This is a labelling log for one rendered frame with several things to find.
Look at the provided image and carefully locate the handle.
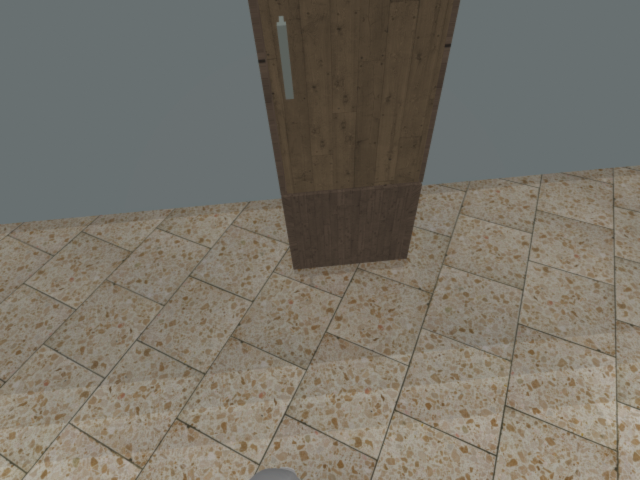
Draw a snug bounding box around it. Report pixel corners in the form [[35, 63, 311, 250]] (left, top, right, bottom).
[[277, 16, 294, 99]]

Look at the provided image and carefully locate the left robot shin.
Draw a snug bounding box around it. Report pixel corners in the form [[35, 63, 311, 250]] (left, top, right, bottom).
[[279, 467, 297, 476]]

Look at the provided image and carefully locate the cupboard door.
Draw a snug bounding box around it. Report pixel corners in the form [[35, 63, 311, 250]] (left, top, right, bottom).
[[258, 0, 454, 194]]

